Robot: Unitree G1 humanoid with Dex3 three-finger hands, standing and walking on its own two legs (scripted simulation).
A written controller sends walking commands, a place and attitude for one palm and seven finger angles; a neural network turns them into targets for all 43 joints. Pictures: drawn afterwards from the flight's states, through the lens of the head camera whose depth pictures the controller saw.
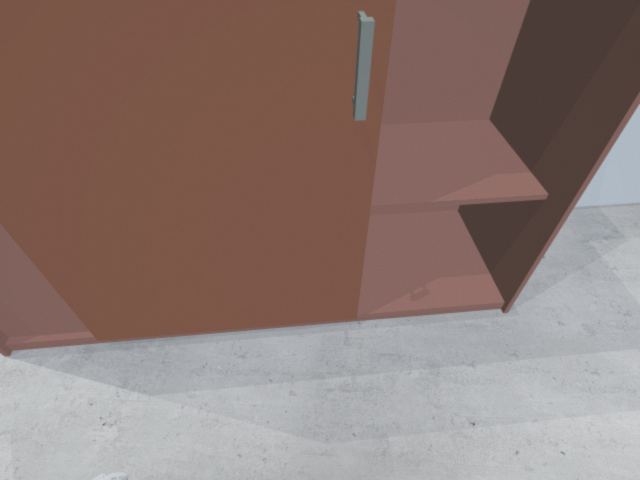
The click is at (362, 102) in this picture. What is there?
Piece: wardrobe's sliding door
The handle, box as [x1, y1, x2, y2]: [352, 11, 374, 120]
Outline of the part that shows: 363,11 358,11 357,18 359,21 355,90 352,98 353,116 355,120 365,119 374,20 372,17 367,17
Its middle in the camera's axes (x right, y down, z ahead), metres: +0.07 -0.31 +0.70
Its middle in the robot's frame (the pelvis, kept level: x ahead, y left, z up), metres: +0.75 -0.03 +0.19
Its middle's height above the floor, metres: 0.96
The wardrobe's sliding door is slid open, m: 0.56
